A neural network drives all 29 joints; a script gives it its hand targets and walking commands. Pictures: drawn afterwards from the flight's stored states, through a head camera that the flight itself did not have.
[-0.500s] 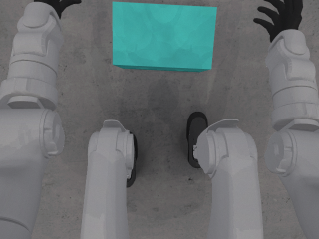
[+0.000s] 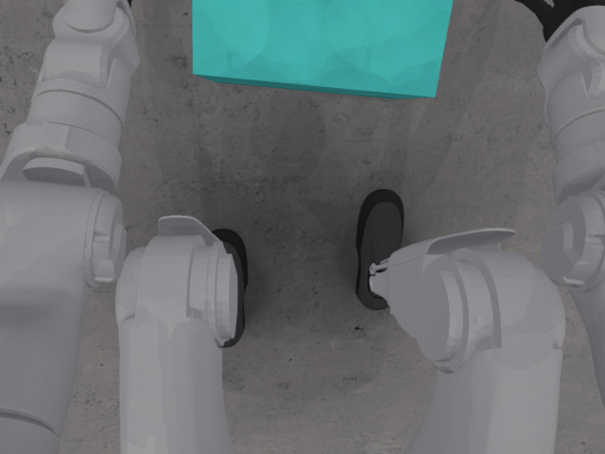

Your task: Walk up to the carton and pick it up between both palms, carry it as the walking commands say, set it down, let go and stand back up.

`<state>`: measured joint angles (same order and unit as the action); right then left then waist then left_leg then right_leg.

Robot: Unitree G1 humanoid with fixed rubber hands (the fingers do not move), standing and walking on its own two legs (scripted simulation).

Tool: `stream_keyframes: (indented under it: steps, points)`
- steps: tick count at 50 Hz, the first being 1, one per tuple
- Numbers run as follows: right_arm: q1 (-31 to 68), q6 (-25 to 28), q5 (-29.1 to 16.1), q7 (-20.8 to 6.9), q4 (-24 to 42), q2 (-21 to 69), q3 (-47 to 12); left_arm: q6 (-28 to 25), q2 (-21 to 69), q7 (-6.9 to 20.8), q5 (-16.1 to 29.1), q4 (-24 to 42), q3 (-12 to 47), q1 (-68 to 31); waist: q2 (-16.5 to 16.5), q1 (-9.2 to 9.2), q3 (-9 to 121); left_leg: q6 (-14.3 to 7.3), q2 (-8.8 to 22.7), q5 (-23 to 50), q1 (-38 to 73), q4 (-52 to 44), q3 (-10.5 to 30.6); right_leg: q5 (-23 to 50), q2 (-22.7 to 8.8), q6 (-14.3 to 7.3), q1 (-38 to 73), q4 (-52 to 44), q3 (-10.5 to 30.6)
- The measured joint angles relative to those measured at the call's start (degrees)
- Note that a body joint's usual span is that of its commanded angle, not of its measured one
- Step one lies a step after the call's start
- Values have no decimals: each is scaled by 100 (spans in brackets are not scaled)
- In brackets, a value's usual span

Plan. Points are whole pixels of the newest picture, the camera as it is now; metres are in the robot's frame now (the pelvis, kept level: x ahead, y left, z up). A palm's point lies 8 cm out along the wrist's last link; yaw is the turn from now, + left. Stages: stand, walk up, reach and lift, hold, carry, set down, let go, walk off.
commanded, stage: reach and lift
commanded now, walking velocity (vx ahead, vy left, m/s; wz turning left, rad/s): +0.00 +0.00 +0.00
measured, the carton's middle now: (317, 21) +0.52 -0.02 -0.28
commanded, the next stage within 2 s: none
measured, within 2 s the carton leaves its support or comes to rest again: leaves its support in 1.60 s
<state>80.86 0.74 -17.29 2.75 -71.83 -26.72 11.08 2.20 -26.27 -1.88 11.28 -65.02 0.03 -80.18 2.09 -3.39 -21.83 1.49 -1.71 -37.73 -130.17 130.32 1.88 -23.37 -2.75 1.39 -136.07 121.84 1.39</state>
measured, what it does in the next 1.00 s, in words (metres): stands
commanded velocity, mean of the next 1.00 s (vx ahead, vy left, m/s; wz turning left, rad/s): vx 0.00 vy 0.00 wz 0.00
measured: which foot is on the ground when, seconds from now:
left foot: down 0.00-1.00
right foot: down 0.00-1.00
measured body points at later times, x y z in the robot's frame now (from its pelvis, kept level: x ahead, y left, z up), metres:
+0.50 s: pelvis -0.01 +0.00 +0.00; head +0.37 +0.01 +0.23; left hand +0.54 +0.17 -0.21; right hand +0.52 -0.25 -0.19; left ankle +0.09 +0.12 -0.32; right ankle +0.15 -0.13 -0.32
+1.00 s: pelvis -0.01 +0.00 +0.01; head +0.37 +0.01 +0.23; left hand +0.54 +0.15 -0.21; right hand +0.53 -0.21 -0.19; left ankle +0.09 +0.12 -0.32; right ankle +0.15 -0.13 -0.32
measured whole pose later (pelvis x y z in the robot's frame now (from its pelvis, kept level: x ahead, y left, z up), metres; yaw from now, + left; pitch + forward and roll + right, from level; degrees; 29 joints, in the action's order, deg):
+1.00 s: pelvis -0.01 +0.00 +0.01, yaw +2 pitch +38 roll -1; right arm 88.7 4.4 -17.6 7.7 -78.9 -20.5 6.5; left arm 0.7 -22.5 -5.4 14.0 -69.4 6.3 -86.5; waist 1.3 -3.9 -23.1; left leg 1.0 -1.2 -34.4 -130.7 127.4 1.2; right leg -22.8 -3.2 1.2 -135.3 120.4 1.8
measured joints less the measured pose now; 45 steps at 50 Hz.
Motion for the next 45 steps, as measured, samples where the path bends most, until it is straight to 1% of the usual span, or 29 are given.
stream_keyframes:
  steps: [9, 24, 32, 35, 45]
  points:
    - [131, 79, -111, 40, -180, -38, -106, -35, -10, -31, 111, -36, 141, -111, -23, -10, -30, -29, 62, 28, -59, 114, -14, -7, -56, -44, -46, 135, -25]
    - [410, 80, -248, 137, -393, 76, -305, -25, 33, -56, 236, -246, 309, -384, -12, -20, -144, -37, 128, 254, -81, -54, -27, 147, -75, -102, -21, -9, -52]
    - [612, 153, -218, 245, -546, 250, -404, -61, 187, -113, 216, -302, 383, -508, -11, -16, -190, -37, 136, 290, -70, -118, -32, 147, -72, -102, 5, -51, -49]
    - [665, 188, -203, 290, -591, 316, -435, -83, 231, -176, 208, -319, 398, -533, -10, -12, -196, -36, 133, 291, -62, -140, -36, 134, -67, -96, 15, -62, -41]
    - [806, 311, -87, 399, -696, 573, -483, -139, 304, -282, 308, -386, 593, -593, -58, -33, -159, -41, 85, 314, -57, -241, -64, 79, -60, -53, 47, -111, 11]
